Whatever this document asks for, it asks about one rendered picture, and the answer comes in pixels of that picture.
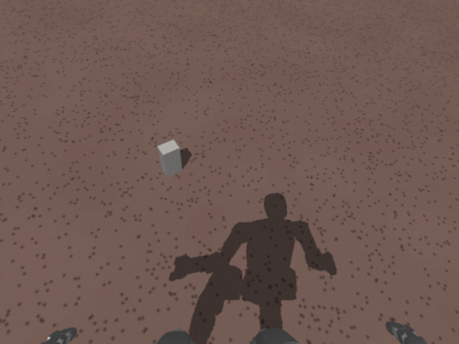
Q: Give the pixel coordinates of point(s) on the carton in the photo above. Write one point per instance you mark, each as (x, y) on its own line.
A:
(170, 157)

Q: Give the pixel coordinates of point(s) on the left robot hand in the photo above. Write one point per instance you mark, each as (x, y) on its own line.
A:
(61, 337)

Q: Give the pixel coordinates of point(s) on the right robot hand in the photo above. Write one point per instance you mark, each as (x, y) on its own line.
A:
(404, 333)

